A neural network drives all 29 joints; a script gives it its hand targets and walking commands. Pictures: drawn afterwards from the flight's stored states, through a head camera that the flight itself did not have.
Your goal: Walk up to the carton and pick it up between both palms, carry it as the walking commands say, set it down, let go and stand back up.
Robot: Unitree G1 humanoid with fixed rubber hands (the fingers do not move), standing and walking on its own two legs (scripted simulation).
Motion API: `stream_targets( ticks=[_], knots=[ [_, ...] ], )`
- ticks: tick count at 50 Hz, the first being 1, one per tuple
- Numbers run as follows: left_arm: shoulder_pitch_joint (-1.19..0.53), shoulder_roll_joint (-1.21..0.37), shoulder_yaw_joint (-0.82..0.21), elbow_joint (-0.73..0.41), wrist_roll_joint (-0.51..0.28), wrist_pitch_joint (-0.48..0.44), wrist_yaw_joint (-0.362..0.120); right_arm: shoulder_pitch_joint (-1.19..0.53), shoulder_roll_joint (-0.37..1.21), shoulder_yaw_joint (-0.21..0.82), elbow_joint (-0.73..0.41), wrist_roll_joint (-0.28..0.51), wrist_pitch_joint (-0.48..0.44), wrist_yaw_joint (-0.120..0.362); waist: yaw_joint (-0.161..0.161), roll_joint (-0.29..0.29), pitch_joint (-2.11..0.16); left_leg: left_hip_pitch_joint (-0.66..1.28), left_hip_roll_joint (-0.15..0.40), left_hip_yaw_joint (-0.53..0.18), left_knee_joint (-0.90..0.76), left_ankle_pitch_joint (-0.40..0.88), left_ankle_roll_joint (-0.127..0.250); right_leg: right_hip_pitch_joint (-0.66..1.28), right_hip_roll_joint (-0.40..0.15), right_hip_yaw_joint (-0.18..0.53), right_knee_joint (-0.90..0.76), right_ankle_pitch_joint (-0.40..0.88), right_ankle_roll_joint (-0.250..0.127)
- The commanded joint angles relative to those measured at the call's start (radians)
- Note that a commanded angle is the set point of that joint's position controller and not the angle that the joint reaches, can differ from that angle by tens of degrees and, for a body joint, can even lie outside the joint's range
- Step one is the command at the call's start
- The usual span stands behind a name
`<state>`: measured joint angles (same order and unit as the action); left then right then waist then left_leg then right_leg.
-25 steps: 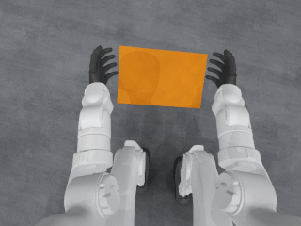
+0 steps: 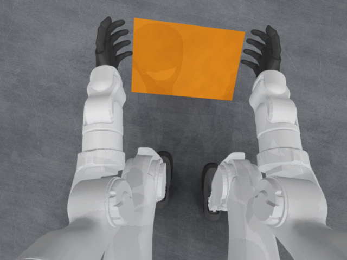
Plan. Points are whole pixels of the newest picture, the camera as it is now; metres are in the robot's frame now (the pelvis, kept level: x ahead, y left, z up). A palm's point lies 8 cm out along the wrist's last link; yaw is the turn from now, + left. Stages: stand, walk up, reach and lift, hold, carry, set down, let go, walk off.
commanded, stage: set down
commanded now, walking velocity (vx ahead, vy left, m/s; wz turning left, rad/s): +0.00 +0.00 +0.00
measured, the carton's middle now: (182, 61) +0.53 +0.02 -0.23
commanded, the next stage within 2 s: none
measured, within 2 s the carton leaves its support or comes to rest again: neither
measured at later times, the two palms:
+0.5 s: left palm (118, 56) +0.52 +0.17 -0.18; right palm (252, 73) +0.50 -0.15 -0.21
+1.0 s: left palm (124, 56) +0.54 +0.17 -0.22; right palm (251, 69) +0.52 -0.16 -0.24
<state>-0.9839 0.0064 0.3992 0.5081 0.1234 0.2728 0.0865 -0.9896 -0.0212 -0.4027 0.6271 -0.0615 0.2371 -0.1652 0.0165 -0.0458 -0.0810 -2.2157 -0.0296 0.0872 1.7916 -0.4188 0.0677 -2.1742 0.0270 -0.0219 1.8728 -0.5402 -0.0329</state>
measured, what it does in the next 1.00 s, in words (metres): lowers itself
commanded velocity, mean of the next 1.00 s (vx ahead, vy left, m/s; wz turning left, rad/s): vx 0.00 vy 0.00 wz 0.00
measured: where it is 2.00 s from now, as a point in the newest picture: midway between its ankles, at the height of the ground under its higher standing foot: (186, 195)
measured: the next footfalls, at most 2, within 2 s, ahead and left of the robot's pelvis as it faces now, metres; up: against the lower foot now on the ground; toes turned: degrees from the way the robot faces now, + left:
none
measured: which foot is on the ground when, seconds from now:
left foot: down 0.00-1.00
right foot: down 0.00-1.00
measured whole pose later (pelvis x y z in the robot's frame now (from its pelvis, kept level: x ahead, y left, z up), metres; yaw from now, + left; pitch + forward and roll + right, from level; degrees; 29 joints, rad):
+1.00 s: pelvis +0.00 +0.00 -0.08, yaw +0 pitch +43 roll +0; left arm -1.32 0.22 0.33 0.91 0.05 0.20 0.04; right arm -1.26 -0.18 -0.32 0.93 0.00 0.17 -0.14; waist 0.02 -0.02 0.16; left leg -2.37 -0.02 0.09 2.09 -0.47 0.07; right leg -2.31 0.04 -0.05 2.17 -0.61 -0.03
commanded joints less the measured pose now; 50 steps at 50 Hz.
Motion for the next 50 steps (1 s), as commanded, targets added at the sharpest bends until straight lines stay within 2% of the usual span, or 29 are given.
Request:
stream_targets(
  ticks=[1, 2, 3, 6, 7, 8, 9, 10, 11, 12, 13, 14, 16, 18, 22, 26, 28, 29, 34, 38, 39, 40, 41, 42, 43, 44, 46, 49, 50],
  knots=[
    [-0.613, -0.66, -0.57, 0.175, -0.13, -0.006, -0.272, -0.666, 0.738, 0.551, 0.056, 0.115, -0.01, 0.311, 0.002, 0.035, -0.997, 0.692, -0.076, -0.127, 0.004, 0.192, -0.049, 0.341, 0.104, 0.027, -0.136, 0.185, 0.012],
    [-0.553, -0.69, -0.542, 0.231, -0.109, 0.003, -0.272, -0.729, 0.736, 0.512, 0.055, 0.09, -0.012, 0.296, -0.029, 0.015, -0.938, 0.617, -0.08, -0.126, -0.006, 0.12, -0.03, 0.392, 0.107, 0.006, -0.125, 0.15, 0.02],
    [-0.632, -0.658, -0.536, 0.186, -0.103, -0.007, -0.278, -0.675, 0.785, 0.494, 0.09, 0.086, -0.003, 0.297, -0.006, 0.01, -0.916, 0.6, -0.074, -0.106, 0.012, 0.148, -0.033, 0.381, 0.105, 0.03, -0.13, 0.187, 0.02],
    [-0.675, -0.636, -0.576, 0.137, -0.151, -0.018, -0.275, -0.791, 0.686, 0.548, -0.024, 0.132, -0.029, 0.302, -0.036, 0.038, -1.024, 0.703, -0.059, -0.135, 0.041, 0.173, -0.039, 0.363, 0.107, 0.004, -0.076, 0.203, 0.021],
    [-0.696, -0.616, -0.582, 0.114, -0.151, -0.021, -0.275, -0.752, 0.731, 0.582, 0.008, 0.148, -0.024, 0.298, 0.023, 0.024, -1.097, 0.667, -0.069, -0.101, 0.075, 0.291, -0.056, 0.467, 0.097, 0.029, -0.091, 0.305, 0.02],
    [-0.652, -0.638, -0.586, 0.142, -0.168, -0.034, -0.272, -0.723, 0.736, 0.581, 0.028, 0.129, -0.02, 0.295, -0.023, -0.019, -1.103, 0.676, -0.072, -0.121, 0.066, 0.25, -0.038, 0.418, 0.112, 0.003, -0.053, 0.287, 0.027],
    [-0.67, -0.646, -0.604, 0.113, -0.189, -0.035, -0.277, -0.779, 0.724, 0.631, -0.04, 0.16, -0.031, 0.281, 0.024, 0.0, -1.113, 0.633, -0.069, -0.099, 0.096, 0.289, -0.042, 0.508, 0.099, 0.032, -0.05, 0.323, 0.025],
    [-0.761, -0.574, -0.614, 0.107, -0.194, -0.034, -0.261, -0.746, 0.683, 0.563, 0.013, 0.14, -0.03, 0.275, -0.026, 0.05, -1.059, 0.691, -0.055, -0.121, 0.087, 0.232, -0.051, 0.405, 0.102, 0.017, -0.044, 0.259, 0.021],
    [-0.711, -0.596, -0.559, 0.187, -0.154, -0.027, -0.266, -0.838, 0.666, 0.572, 0.04, 0.147, -0.028, 0.279, 0.017, 0.035, -0.969, 0.581, -0.073, -0.103, 0.079, 0.19, -0.042, 0.379, 0.101, 0.026, -0.056, 0.209, 0.021],
    [-0.687, -0.585, -0.557, 0.189, -0.187, -0.033, -0.263, -0.782, 0.636, 0.555, 0.058, 0.119, -0.025, 0.265, -0.037, -0.018, -0.986, 0.598, -0.067, -0.101, 0.097, 0.161, -0.047, 0.423, 0.105, 0.018, -0.057, 0.184, 0.022],
    [-0.717, -0.614, -0.573, 0.178, -0.152, -0.024, -0.271, -0.758, 0.676, 0.514, 0.079, 0.111, -0.024, 0.279, -0.033, 0.048, -0.885, 0.568, -0.058, -0.114, 0.098, 0.149, -0.038, 0.299, 0.104, 0.02, -0.033, 0.174, 0.011],
    [-0.694, -0.65, -0.572, 0.187, -0.174, -0.02, -0.275, -0.825, 0.665, 0.576, -0.043, 0.156, -0.046, 0.279, -0.008, 0.029, -1.015, 0.655, -0.067, -0.13, 0.117, 0.19, -0.026, 0.386, 0.1, 0.016, -0.034, 0.19, 0.011],
    [-0.684, -0.6, -0.5, 0.296, -0.124, -0.003, -0.267, -0.81, 0.607, 0.507, 0.058, 0.139, -0.035, 0.283, -0.013, 0.085, -0.919, 0.681, -0.051, -0.128, 0.123, 0.163, -0.039, 0.25, 0.101, 0.01, -0.027, 0.128, 0.013],
    [-0.69, -0.587, -0.527, 0.277, -0.154, -0.015, -0.268, -0.8, 0.636, 0.505, 0.095, 0.118, -0.023, 0.278, -0.045, 0.056, -0.886, 0.628, -0.056, -0.119, 0.108, 0.11, -0.032, 0.312, 0.093, 0.004, -0.003, 0.136, 0.019],
    [-0.744, -0.674, -0.534, 0.238, -0.174, -0.048, -0.273, -0.886, 0.597, 0.553, 0.011, 0.141, -0.071, 0.282, -0.053, 0.033, -0.953, 0.61, -0.058, -0.158, 0.175, 0.302, -0.025, 0.316, 0.096, 0.006, 0.041, 0.274, 0.015],
    [-0.655, -0.636, -0.459, 0.402, -0.149, -0.022, -0.279, -0.893, 0.519, 0.496, 0.082, 0.122, -0.061, 0.28, -0.034, 0.036, -0.787, 0.577, -0.066, -0.142, 0.174, 0.12, -0.017, 0.213, 0.079, 0.004, 0.048, 0.093, 0.021],
    [-0.662, -0.589, -0.419, 0.481, -0.119, -0.013, -0.285, -0.796, 0.532, 0.425, 0.191, 0.078, -0.049, 0.281, -0.068, 0.05, -0.654, 0.476, -0.055, -0.121, 0.175, 0.085, -0.029, 0.205, 0.08, 0.014, 0.04, 0.088, 0.013],
    [-0.642, -0.601, -0.369, 0.445, -0.096, -0.028, -0.291, -0.859, 0.529, 0.459, 0.119, 0.082, -0.064, 0.282, -0.012, -0.003, -0.647, 0.417, -0.058, -0.134, 0.191, 0.111, -0.014, 0.227, 0.075, 0.029, 0.058, 0.118, 0.022],
    [-0.696, -0.626, -0.405, 0.423, -0.124, -0.066, -0.277, -0.873, 0.536, 0.46, 0.153, 0.126, -0.098, 0.29, -0.046, 0.023, -0.775, 0.545, -0.053, -0.158, 0.233, 0.267, -0.015, 0.225, 0.077, 0.018, 0.103, 0.248, 0.023],
    [-0.664, -0.535, -0.39, 0.482, -0.136, -0.072, -0.287, -0.835, 0.557, 0.462, 0.221, 0.144, -0.092, 0.283, -0.024, -0.011, -0.67, 0.449, -0.043, -0.152, 0.244, 0.23, -0.007, 0.246, 0.077, 0.034, 0.112, 0.238, 0.028],
    [-0.633, -0.574, -0.383, 0.467, -0.136, -0.079, -0.285, -0.871, 0.538, 0.478, 0.174, 0.127, -0.1, 0.284, 0.013, -0.029, -0.689, 0.433, -0.063, -0.159, 0.253, 0.249, -0.01, 0.245, 0.072, 0.041, 0.128, 0.243, 0.027],
    [-0.692, -0.581, -0.382, 0.444, -0.133, -0.072, -0.286, -0.859, 0.533, 0.438, 0.143, 0.13, -0.105, 0.279, -0.033, 0.021, -0.668, 0.501, -0.044, -0.167, 0.257, 0.269, -0.005, 0.188, 0.085, 0.029, 0.127, 0.228, 0.024],
    [-0.736, -0.581, -0.416, 0.422, -0.171, -0.09, -0.287, -0.777, 0.584, 0.423, 0.246, 0.111, -0.1, 0.281, -0.066, -0.012, -0.717, 0.524, -0.049, -0.182, 0.249, 0.283, -0.015, 0.239, 0.08, 0.023, 0.131, 0.267, 0.016],
    [-0.683, -0.542, -0.408, 0.475, -0.153, -0.083, -0.283, -0.787, 0.582, 0.435, 0.239, 0.124, -0.095, 0.285, -0.027, 0.003, -0.684, 0.52, -0.044, -0.179, 0.263, 0.287, -0.018, 0.188, 0.076, 0.033, 0.148, 0.266, 0.015],
    [-0.721, -0.585, -0.425, 0.448, -0.176, -0.087, -0.275, -0.822, 0.554, 0.417, 0.196, 0.127, -0.11, 0.284, -0.082, 0.03, -0.718, 0.534, -0.05, -0.183, 0.279, 0.308, -0.014, 0.187, 0.082, 0.023, 0.143, 0.26, 0.012],
    [-0.657, -0.562, -0.411, 0.426, -0.167, -0.097, -0.285, -0.818, 0.546, 0.445, 0.2, 0.124, -0.116, 0.276, -0.026, 0.019, -0.71, 0.468, -0.053, -0.159, 0.279, 0.275, -0.023, 0.251, 0.08, 0.046, 0.153, 0.257, 0.011],
    [-0.717, -0.558, -0.418, 0.442, -0.162, -0.106, -0.278, -0.78, 0.564, 0.42, 0.214, 0.12, -0.106, 0.28, -0.051, 0.048, -0.673, 0.54, -0.041, -0.153, 0.286, 0.3, -0.024, 0.17, 0.088, 0.041, 0.132, 0.251, 0.02],
    [-0.676, -0.547, -0.384, 0.468, -0.15, -0.102, -0.292, -0.78, 0.547, 0.44, 0.26, 0.117, -0.108, 0.283, -0.007, 0.015, -0.588, 0.419, -0.04, -0.152, 0.275, 0.256, -0.034, 0.207, 0.077, 0.052, 0.119, 0.262, 0.006],
    [-0.712, -0.567, -0.391, 0.471, -0.164, -0.1, -0.288, -0.747, 0.573, 0.406, 0.268, 0.103, -0.109, 0.287, -0.05, 0.013, -0.614, 0.444, -0.042, -0.161, 0.273, 0.235, -0.021, 0.169, 0.088, 0.029, 0.137, 0.233, 0.007]
  ],
)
